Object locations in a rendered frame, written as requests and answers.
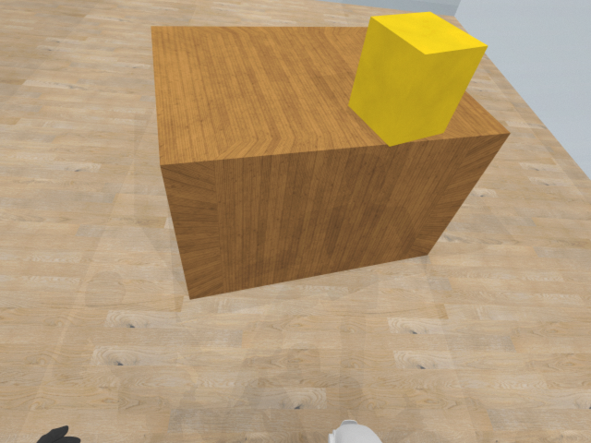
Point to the carton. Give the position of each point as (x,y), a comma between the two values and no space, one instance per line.
(413,71)

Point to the right robot thigh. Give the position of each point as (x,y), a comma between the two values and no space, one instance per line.
(352,433)

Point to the pedestal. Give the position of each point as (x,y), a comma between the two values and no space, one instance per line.
(270,176)

